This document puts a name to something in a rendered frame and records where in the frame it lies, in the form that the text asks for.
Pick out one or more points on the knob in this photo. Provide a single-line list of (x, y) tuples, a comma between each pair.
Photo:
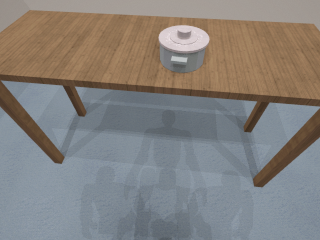
[(184, 31)]

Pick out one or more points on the lid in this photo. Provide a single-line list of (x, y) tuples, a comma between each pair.
[(170, 40)]

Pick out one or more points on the table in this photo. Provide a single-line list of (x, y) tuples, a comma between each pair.
[(261, 61)]

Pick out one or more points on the pot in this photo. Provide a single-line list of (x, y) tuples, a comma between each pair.
[(181, 62)]

